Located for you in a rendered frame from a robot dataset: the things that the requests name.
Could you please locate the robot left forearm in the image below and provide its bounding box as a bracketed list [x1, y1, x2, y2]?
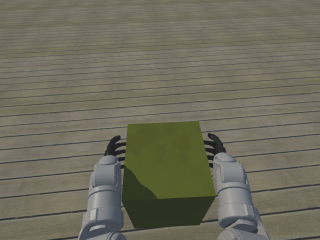
[77, 155, 124, 240]

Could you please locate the carton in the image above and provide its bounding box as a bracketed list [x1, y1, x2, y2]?
[121, 121, 216, 229]

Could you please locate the right robot upper arm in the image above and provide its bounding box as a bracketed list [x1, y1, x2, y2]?
[217, 228, 269, 240]

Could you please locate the robot left hand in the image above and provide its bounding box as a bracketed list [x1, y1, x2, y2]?
[104, 135, 126, 169]

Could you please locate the robot right hand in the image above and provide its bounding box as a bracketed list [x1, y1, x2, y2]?
[203, 133, 226, 168]

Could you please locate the robot right forearm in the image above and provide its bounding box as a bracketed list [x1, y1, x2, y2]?
[213, 152, 271, 240]

